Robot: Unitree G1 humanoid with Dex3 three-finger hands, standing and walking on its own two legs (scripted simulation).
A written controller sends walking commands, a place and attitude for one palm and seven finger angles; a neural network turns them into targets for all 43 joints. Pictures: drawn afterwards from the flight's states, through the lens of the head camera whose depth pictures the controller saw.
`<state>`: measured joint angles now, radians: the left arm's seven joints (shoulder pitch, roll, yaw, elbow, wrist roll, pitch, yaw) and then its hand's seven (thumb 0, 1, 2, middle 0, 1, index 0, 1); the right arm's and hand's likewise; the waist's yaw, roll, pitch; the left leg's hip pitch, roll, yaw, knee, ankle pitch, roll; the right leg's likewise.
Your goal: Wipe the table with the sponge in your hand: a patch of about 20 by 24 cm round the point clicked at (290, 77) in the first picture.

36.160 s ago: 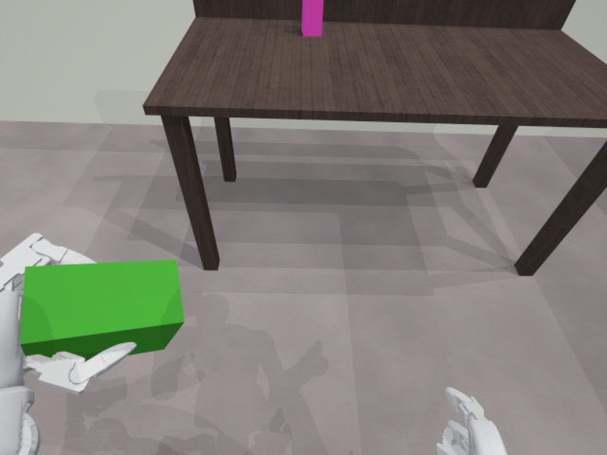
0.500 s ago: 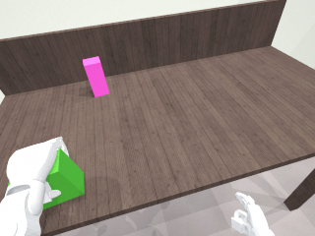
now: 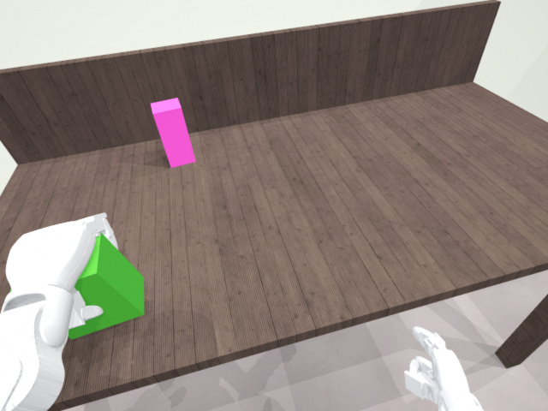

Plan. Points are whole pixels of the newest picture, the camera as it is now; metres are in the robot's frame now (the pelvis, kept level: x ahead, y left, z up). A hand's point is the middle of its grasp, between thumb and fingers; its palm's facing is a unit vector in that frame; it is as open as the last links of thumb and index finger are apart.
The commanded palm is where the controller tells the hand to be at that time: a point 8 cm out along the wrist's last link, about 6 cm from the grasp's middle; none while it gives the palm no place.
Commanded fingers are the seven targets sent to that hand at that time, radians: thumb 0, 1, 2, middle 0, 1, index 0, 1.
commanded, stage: lift the sponge slowly off the table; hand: left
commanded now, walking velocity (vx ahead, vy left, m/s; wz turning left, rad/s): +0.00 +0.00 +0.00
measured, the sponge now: (94, 294) +0.21 +0.31 +0.08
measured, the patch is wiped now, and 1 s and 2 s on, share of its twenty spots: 0.95 0.95 0.95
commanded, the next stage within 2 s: bring the sponge back beside the body in 0.80 s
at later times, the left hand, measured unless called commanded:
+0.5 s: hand (66, 254) +0.22 +0.31 +0.17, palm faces +0.21 -0.08 -0.97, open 10.3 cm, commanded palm +0.17 +0.30 +0.24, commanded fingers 0.00 0.10 1.30 -1.20 -1.60 -1.20 -1.60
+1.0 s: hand (60, 254) +0.21 +0.30 +0.18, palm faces +0.23 -0.10 -0.97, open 10.3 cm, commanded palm +0.16 +0.29 +0.25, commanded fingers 0.00 0.10 1.30 -1.20 -1.60 -1.20 -1.60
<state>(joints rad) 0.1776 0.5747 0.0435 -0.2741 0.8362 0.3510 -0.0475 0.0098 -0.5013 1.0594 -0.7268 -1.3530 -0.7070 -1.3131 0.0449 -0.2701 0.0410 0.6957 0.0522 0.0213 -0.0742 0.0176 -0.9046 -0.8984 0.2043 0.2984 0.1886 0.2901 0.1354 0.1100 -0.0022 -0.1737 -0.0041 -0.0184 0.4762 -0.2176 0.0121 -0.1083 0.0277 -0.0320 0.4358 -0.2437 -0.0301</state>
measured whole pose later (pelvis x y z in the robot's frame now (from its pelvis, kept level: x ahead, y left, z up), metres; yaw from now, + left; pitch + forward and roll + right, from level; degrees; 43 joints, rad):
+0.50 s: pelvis -0.01 +0.00 +0.00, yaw +0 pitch -5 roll -1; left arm 0.13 0.61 0.06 -0.36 0.78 0.46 -0.07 0.01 -0.50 1.06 -0.73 -1.35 -0.71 -1.31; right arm 0.03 -0.28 0.05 0.69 0.07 0.04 -0.08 0.02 -0.90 -0.90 0.20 0.30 0.15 0.27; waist 0.14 0.11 -0.01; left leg -0.18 -0.01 -0.01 0.47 -0.21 0.02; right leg -0.13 0.02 -0.02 0.45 -0.24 -0.02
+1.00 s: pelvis -0.02 +0.00 +0.00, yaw +0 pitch -5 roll -1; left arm 0.06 0.62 0.06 -0.35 0.77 0.46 -0.11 0.01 -0.51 1.06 -0.74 -1.35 -0.71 -1.31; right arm 0.03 -0.27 0.06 0.68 0.08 0.03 -0.10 0.02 -0.90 -0.90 0.20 0.30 0.16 0.28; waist 0.15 0.11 -0.01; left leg -0.20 -0.01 -0.02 0.49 -0.20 0.01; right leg -0.15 0.02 -0.03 0.47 -0.23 -0.03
